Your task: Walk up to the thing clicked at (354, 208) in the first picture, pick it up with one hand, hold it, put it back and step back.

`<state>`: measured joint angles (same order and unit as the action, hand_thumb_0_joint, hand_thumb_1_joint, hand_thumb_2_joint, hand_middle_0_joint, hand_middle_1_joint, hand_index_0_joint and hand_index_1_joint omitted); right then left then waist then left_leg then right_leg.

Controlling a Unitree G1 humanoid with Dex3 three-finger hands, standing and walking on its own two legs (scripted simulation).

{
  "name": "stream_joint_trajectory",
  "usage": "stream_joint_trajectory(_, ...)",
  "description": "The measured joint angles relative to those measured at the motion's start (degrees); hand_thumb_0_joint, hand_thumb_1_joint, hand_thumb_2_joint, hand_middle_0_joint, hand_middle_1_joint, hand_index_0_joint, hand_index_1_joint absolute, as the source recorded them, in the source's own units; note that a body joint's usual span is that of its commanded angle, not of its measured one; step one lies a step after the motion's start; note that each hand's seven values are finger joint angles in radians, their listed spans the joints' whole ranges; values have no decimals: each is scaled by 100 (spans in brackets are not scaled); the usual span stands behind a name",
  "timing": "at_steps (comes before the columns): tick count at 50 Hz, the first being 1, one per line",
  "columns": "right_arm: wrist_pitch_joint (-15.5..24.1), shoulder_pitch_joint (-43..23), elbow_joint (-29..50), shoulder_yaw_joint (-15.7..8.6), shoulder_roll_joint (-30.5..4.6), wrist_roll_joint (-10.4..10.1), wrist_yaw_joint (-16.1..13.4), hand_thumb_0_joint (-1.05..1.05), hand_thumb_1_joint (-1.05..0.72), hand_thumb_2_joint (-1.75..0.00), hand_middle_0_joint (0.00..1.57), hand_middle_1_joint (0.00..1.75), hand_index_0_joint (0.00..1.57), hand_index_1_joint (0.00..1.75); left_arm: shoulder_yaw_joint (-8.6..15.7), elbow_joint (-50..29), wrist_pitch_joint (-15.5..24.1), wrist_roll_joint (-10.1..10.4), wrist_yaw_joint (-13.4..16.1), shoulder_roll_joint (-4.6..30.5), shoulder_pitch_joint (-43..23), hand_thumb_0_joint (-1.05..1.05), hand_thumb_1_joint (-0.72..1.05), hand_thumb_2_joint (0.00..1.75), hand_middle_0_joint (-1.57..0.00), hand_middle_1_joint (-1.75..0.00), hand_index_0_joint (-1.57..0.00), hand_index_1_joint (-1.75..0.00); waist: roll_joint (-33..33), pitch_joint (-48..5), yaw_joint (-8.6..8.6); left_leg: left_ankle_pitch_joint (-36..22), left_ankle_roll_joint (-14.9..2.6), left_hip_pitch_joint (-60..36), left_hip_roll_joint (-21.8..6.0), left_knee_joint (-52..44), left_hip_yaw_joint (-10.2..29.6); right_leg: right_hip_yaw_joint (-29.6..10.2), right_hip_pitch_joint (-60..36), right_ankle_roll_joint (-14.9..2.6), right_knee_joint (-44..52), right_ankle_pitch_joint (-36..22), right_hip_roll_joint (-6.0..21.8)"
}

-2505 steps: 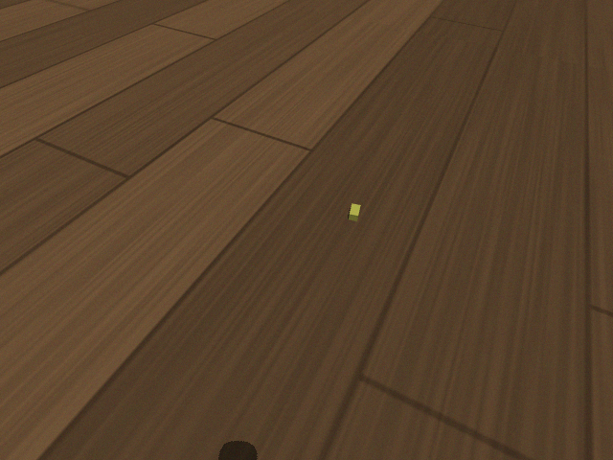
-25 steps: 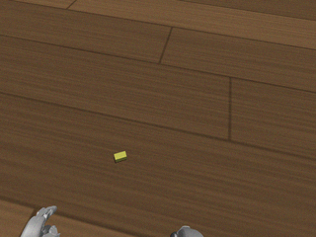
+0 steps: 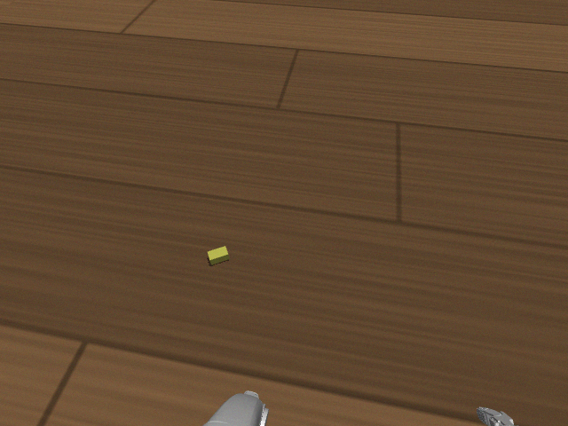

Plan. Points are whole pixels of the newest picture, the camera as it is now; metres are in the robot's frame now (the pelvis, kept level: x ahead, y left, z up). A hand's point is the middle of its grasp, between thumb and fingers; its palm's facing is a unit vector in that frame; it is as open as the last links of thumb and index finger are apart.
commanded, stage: step back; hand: left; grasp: from above
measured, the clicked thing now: (218, 255) +0.80 +0.33 -0.74
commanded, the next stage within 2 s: stand in 1.62 s
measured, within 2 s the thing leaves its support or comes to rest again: neither
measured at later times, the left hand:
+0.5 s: hand out of the picture -0.11 +0.26 -0.15, palm faces +0.01 -0.92 -0.40, open 7.4 cm
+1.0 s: hand out of the picture -0.19 +0.27 -0.14, palm faces +0.04 -0.92 -0.40, open 7.4 cm
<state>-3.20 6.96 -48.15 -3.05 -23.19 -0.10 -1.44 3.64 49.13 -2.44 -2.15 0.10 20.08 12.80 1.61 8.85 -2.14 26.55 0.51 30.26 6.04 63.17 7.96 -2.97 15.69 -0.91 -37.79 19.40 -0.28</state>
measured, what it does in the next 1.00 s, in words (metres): walks backwards: left foot, then right foot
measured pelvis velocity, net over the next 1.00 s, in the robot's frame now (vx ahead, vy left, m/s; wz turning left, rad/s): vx -0.24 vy -0.02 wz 0.06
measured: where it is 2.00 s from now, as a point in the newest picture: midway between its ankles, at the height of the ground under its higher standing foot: outside the picture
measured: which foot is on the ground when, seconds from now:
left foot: up 0.00-0.18, down 0.20-0.54, up 0.56-0.78, down 0.80-1.00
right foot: down 0.00-0.22, up 0.24-0.50, down 0.52-0.84, up 0.86-1.00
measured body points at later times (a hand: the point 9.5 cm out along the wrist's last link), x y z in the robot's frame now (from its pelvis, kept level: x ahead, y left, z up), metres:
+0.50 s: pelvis -0.19 -0.01 +0.00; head -0.14 -0.01 +0.44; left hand -0.11 +0.31 -0.12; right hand -0.05 -0.32 -0.11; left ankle -0.11 +0.11 -0.72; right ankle -0.23 -0.14 -0.71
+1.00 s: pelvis -0.24 -0.02 +0.01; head -0.22 -0.01 +0.46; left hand -0.19 +0.32 -0.11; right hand -0.18 -0.32 -0.11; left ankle -0.23 +0.11 -0.72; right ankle -0.22 -0.14 -0.70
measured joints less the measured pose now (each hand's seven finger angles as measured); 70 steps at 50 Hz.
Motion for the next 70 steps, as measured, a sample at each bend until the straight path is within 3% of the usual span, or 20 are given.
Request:
stream_joint_trajectory(3,32,214,-43,13,-31,7,-6,0,-90,-90,20,30,20,30,-4,-99,-20,-32,55,-3,-88,1,90,90,-21,-30,-20,-30,-3,-37,40,66,52,-261,96,264,-70,94,168,8,82,-212,89)
stream_joint_trajectory(7,-2,374,-124,18,13,66,11,0,-90,-90,20,30,20,30,-11,-349,21,-37,140,96,-356,1,90,90,-21,-30,-20,-30,-54,57,109,297,59,-996,-155,-899,-349,315,476,37,5,-423,189)
stream_joint_trajectory(10,39,409,-171,2,72,110,53,0,-90,-90,20,30,20,30,-39,-494,1,28,147,218,-590,0,90,90,-21,-30,-20,-30,-169,152,173,-345,-67,-1621,-325,-2389,-583,441,813,106,-267,-503,312)
stream_joint_trajectory(11,50,357,-219,-11,155,143,60,0,-90,-90,20,30,20,30,-34,-495,-19,50,149,287,-675,0,90,90,-21,-30,-20,-30,-360,259,143,-513,-140,-1655,-213,-2499,-678,345,890,117,-370,-535,420)
stream_joint_trajectory(14,44,307,-229,43,222,197,164,1,-90,-90,20,30,20,30,-21,-333,-115,86,184,265,-737,0,90,90,-21,-30,-20,-30,-330,300,190,-654,-247,-1490,-335,-2419,-683,-31,1171,63,-1409,777,-28)
stream_joint_trajectory(17,59,287,-219,109,284,230,134,1,-90,-90,21,31,20,30,-7,-200,-152,159,175,270,-668,0,90,90,-21,-30,-20,-30,-290,163,229,-978,-232,-1381,-501,-2679,-653,-350,1320,-1,-2782,1018,-503)
stream_joint_trajectory(19,56,235,-179,112,277,227,117,1,-90,-90,21,31,20,30,-2,-165,-114,166,149,260,-578,0,90,90,-21,-30,-20,-30,-255,95,194,-1168,-226,-1281,-594,-2803,-680,-327,1136,48,-2950,1020,-547)
stream_joint_trajectory(25,103,-7,23,63,161,244,155,0,-90,-90,21,31,20,30,-35,96,69,88,46,236,-223,0,90,90,-21,-30,-20,-30,-156,-73,91,-1473,-145,-815,-806,-2725,-902,24,-231,48,-464,819,-148)
stream_joint_trajectory(27,75,-90,8,34,68,233,164,0,-90,-90,21,31,20,30,-10,299,168,20,43,151,-142,0,90,90,-21,-30,-20,-30,63,-71,86,-1347,-120,-611,-961,-2425,-821,124,-536,-10,269,340,-265)
stream_joint_trajectory(30,19,43,-175,-12,83,196,136,0,-90,-90,20,30,20,30,-33,475,198,-51,-3,73,74,0,90,90,-21,-30,-20,-30,64,-243,-1,-373,-44,-425,-586,-1753,-360,74,-368,-106,134,244,-239)
stream_joint_trajectory(33,77,290,-363,-31,20,127,165,0,-90,-90,20,30,20,30,-27,588,223,-53,5,23,168,0,90,90,-21,-30,-20,-30,40,-351,-16,-374,12,-427,-316,-1100,-143,94,-345,-83,237,99,-93)
stream_joint_trajectory(39,181,788,-782,-54,-9,174,263,1,-91,-90,20,30,20,30,11,538,296,-82,-60,127,115,1,90,90,-21,-30,-20,-30,-1,-527,33,-159,43,-1357,-513,-2382,-486,381,-240,8,206,85,139)
stream_joint_trajectory(42,299,792,-918,-79,135,209,255,1,-91,-90,20,30,20,30,-8,530,239,-29,-64,259,39,0,90,90,-21,-30,-20,-30,-280,-415,21,-1007,-61,-1656,-337,-2995,-662,241,-125,17,-120,326,329)
stream_joint_trajectory(45,444,832,-843,-51,251,231,274,1,-90,-90,20,30,20,30,-7,662,168,35,-74,329,15,0,90,90,-21,-30,-20,-30,-332,-468,127,-1004,-199,-1649,-372,-3048,-675,115,233,-62,-939,812,141)
stream_joint_trajectory(49,536,858,-755,-13,332,254,267,1,-90,-90,21,31,20,30,16,711,227,56,-122,411,-24,1,90,90,-21,-30,-20,-30,-364,-480,221,-1078,-149,-1762,-485,-3235,-669,221,447,-74,-1061,825,129)
stream_joint_trajectory(52,496,846,-705,-30,277,257,271,0,-90,-90,21,31,20,30,39,712,279,51,-158,394,-67,1,90,90,-21,-30,-20,-30,-283,-491,279,-994,-70,-1756,-587,-3149,-640,316,332,-59,-490,653,130)
stream_joint_trajectory(55,374,815,-699,-25,157,191,229,0,-90,-90,21,31,20,30,55,713,393,25,-105,306,-129,0,90,90,-21,-30,-20,-30,-62,-477,277,-671,3,-1598,-765,-2627,-523,481,-1,-56,322,-339,-24)
stream_joint_trajectory(59,277,719,-822,-12,125,142,125,1,-90,-90,20,30,20,30,-3,669,486,11,-62,127,-172,0,90,90,-21,-30,-20,-30,20,-505,156,96,-65,-1126,-507,-1446,-235,557,-68,-124,240,-201,-25)
stream_joint_trajectory(66,356,501,-912,10,78,140,156,0,-91,-90,20,30,20,30,-131,676,524,63,-37,-22,-239,0,90,90,-21,-30,-20,-30,19,-412,62,-318,-54,-1049,-655,-2077,-566,616,-282,-46,394,-131,122)
stream_joint_trajectory(70,401,278,-994,3,184,168,134,0,-91,-90,20,30,20,30,-183,730,404,131,-1,62,-361,0,90,90,-21,-30,-20,-30,-147,-290,70,-1322,-17,-1397,-641,-2945,-799,584,-205,62,37,115,254)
